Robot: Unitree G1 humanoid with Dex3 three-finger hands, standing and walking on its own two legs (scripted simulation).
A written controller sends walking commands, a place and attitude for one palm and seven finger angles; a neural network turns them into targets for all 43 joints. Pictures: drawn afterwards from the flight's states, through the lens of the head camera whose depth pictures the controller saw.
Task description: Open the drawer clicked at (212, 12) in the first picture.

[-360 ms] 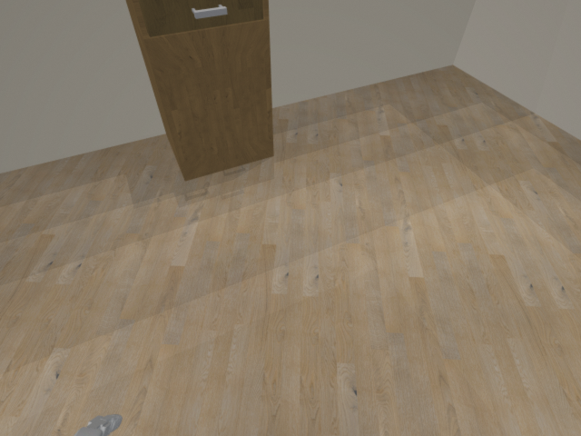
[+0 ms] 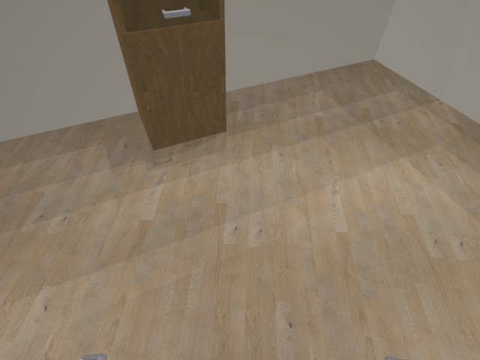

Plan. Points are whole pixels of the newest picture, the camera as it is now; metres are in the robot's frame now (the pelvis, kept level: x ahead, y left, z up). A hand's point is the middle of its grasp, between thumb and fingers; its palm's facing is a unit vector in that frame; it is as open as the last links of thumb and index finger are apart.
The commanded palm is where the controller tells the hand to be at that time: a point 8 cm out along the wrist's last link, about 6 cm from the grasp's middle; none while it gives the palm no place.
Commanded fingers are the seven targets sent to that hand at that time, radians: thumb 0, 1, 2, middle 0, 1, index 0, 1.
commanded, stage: stand and wait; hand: left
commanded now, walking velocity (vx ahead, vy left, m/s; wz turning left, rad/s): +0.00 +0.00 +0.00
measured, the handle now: (175, 12) +1.48 +0.39 +0.01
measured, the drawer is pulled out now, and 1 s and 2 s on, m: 0.00 0.00 0.00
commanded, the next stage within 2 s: look at it before walking up in 0.46 s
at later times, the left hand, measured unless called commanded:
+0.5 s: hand out of the picture +0.06 +0.24 -0.15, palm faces -0.03 -0.94 -0.34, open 7.4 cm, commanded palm none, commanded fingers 0.00 0.90 0.90 -0.20 -0.30 -0.20 -0.30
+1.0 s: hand out of the picture +0.06 +0.24 -0.15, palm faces -0.03 -0.94 -0.33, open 7.4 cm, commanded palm none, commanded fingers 0.00 0.90 0.90 -0.20 -0.30 -0.20 -0.30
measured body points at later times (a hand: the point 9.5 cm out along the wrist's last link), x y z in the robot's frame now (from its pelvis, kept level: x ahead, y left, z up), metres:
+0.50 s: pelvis -0.01 +0.00 +0.00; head -0.01 +0.00 +0.45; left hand +0.06 +0.29 -0.13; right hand +0.06 -0.30 -0.13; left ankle -0.02 +0.12 -0.74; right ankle -0.02 -0.13 -0.74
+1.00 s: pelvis -0.01 -0.01 +0.01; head -0.01 -0.01 +0.46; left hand +0.06 +0.29 -0.13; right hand +0.07 -0.30 -0.13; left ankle -0.02 +0.12 -0.74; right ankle -0.02 -0.13 -0.74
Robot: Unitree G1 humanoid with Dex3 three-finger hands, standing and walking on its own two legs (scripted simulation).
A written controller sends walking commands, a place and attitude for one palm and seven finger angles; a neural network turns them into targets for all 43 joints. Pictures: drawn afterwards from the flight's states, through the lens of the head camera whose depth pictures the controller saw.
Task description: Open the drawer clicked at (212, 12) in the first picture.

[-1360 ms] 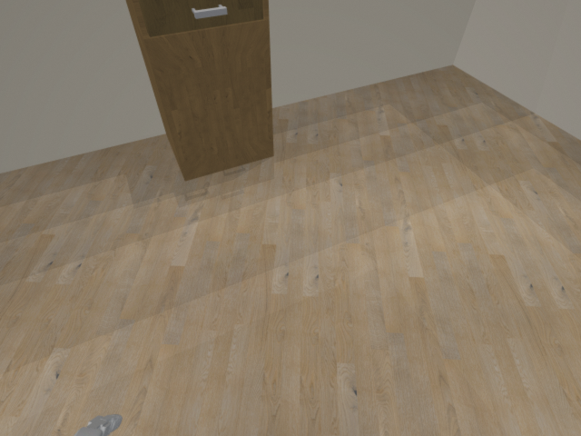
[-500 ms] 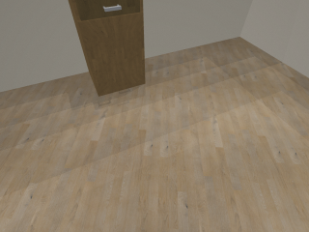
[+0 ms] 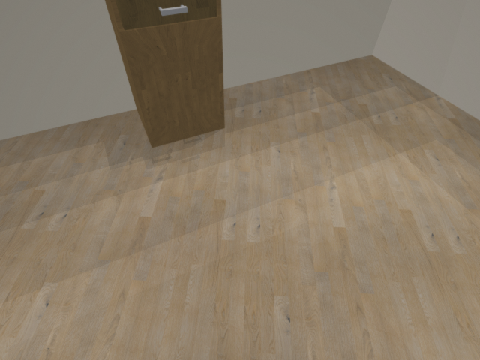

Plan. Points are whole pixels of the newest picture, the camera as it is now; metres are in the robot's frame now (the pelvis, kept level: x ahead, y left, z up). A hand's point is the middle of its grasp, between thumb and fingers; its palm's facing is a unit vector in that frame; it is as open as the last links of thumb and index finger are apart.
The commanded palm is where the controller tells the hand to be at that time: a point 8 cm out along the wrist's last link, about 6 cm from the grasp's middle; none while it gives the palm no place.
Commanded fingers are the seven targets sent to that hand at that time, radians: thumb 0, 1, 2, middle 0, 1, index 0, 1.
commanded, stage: look at it before walking up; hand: left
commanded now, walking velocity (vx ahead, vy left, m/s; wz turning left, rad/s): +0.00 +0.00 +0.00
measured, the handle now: (172, 9) +1.49 +0.40 +0.00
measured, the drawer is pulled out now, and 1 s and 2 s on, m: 0.00 0.00 0.00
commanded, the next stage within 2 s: walk to a spot facing it in 0.08 s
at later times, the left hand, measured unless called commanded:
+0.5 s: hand out of the picture +0.05 +0.20 -0.19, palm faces -0.06 -0.98 -0.20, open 7.4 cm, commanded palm none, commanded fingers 0.00 0.90 0.90 -0.20 -0.30 -0.20 -0.30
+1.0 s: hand (177, 344) +0.19 +0.14 -0.19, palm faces -0.11 -0.98 -0.15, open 7.4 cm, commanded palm none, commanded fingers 0.00 0.90 0.90 -0.20 -0.30 -0.20 -0.30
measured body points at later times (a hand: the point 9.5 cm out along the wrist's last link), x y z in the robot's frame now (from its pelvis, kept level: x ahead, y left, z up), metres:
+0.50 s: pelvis +0.06 +0.00 -0.02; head +0.05 +0.01 +0.43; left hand +0.05 +0.25 -0.18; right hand +0.05 -0.25 -0.17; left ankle +0.00 +0.12 -0.75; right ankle +0.00 -0.12 -0.74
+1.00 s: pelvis +0.26 -0.02 -0.02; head +0.29 -0.02 +0.43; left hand +0.19 +0.19 -0.17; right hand +0.33 -0.27 -0.16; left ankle +0.42 +0.05 -0.72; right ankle +0.06 -0.11 -0.75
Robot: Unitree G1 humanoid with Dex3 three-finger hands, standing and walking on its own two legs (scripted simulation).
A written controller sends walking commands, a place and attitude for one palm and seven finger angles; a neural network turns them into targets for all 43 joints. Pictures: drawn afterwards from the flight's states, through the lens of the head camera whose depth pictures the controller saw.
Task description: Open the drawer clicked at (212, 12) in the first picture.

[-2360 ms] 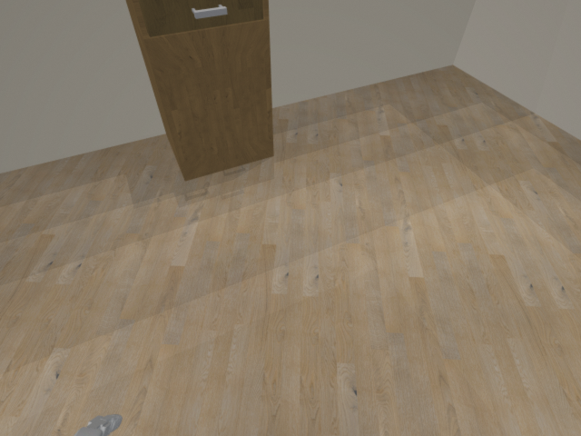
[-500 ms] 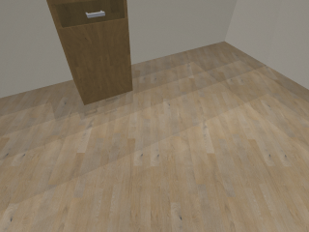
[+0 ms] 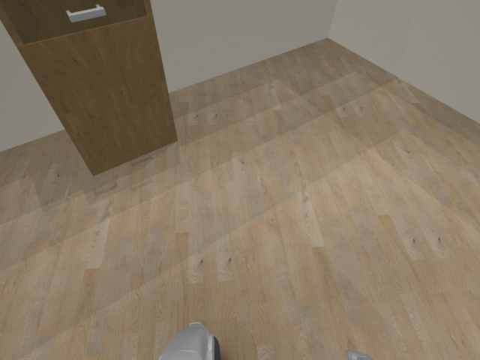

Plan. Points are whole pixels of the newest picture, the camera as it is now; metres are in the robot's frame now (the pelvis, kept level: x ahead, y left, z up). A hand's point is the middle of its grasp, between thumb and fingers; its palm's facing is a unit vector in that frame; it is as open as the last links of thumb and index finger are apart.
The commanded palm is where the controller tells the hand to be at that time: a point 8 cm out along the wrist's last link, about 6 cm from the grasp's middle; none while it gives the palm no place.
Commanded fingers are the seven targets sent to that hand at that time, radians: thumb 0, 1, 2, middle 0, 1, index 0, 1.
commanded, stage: walk to a spot facing it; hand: left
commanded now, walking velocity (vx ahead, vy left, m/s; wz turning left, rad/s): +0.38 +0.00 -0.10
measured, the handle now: (85, 12) +1.13 +0.64 +0.03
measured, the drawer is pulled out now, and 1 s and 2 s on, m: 0.00 0.00 0.00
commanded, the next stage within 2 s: turn to face it in 1.12 s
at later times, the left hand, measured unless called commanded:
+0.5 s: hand (158, 264) +0.31 +0.21 -0.15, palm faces -0.09 -0.98 -0.15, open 7.3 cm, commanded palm none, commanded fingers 0.00 0.90 0.90 -0.20 -0.30 -0.20 -0.30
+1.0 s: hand (190, 202) +0.49 +0.17 -0.16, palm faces -0.11 -0.97 -0.21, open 7.2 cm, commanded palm none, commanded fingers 0.00 0.90 0.90 -0.20 -0.30 -0.20 -0.30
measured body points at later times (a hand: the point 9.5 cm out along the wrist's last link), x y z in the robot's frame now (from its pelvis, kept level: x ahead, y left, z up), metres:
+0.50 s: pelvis +0.22 +0.04 +0.02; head +0.23 +0.05 +0.47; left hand +0.32 +0.26 -0.14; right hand +0.12 -0.16 -0.13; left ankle +0.16 +0.09 -0.72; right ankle +0.33 -0.13 -0.66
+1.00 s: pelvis +0.45 -0.01 +0.02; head +0.46 -0.01 +0.46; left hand +0.49 +0.22 -0.14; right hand +0.46 -0.26 -0.13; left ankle +0.55 +0.12 -0.69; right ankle +0.40 -0.11 -0.72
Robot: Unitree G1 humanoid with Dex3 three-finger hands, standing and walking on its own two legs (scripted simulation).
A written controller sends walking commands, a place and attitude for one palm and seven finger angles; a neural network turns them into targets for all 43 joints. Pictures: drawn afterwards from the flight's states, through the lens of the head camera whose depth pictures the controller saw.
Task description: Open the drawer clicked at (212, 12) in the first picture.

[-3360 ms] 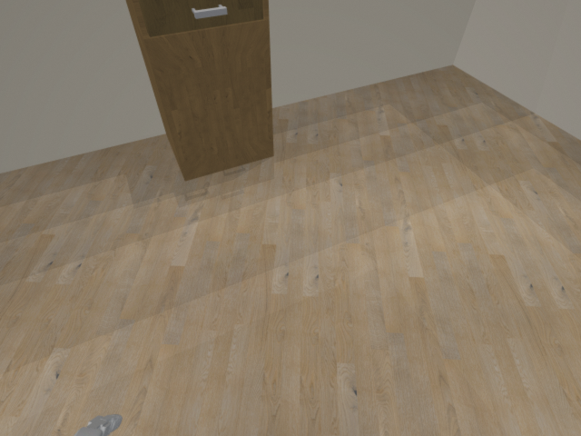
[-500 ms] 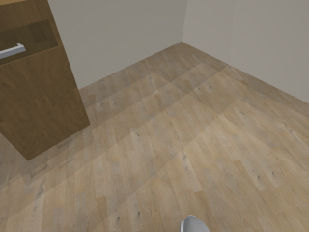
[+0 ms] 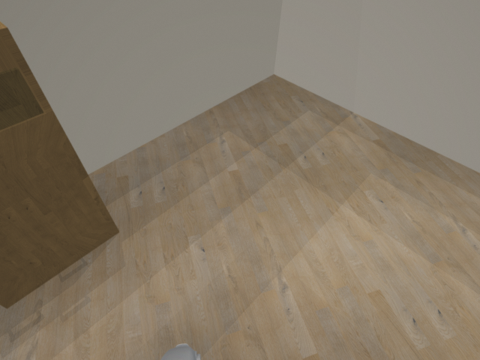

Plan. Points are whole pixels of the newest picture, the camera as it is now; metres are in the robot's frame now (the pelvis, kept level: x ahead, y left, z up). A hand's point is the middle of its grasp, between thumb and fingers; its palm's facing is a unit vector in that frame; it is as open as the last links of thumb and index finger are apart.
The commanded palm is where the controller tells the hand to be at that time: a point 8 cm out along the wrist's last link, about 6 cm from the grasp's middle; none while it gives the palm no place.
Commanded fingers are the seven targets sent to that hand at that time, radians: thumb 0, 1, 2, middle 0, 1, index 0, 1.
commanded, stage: walk to a spot facing it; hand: left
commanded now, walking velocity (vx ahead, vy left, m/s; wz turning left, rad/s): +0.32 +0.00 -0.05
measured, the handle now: out of the picture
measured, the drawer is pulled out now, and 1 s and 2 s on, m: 0.00 0.00 0.00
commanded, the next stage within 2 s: turn to face it in 0.12 s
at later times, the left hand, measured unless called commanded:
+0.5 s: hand (149, 295) +0.28 +0.21 -0.17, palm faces +0.04 -0.97 -0.23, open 7.3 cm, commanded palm none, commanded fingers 0.00 0.90 0.90 -0.20 -0.30 -0.20 -0.30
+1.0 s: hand (110, 333) +0.21 +0.28 -0.20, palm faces +0.37 -0.90 -0.23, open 7.3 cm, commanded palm none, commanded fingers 0.00 0.90 0.90 -0.20 -0.30 -0.20 -0.30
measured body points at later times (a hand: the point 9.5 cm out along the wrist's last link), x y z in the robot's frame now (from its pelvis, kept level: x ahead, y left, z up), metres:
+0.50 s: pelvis +0.18 +0.02 -0.01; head +0.22 +0.01 +0.44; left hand +0.27 +0.26 -0.15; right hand +0.14 -0.20 -0.17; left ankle +0.14 +0.14 -0.74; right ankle +0.25 -0.09 -0.74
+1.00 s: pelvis +0.22 +0.06 -0.02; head +0.25 +0.11 +0.43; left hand +0.19 +0.33 -0.18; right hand +0.42 -0.16 -0.13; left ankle +0.22 +0.15 -0.74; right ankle +0.23 -0.10 -0.68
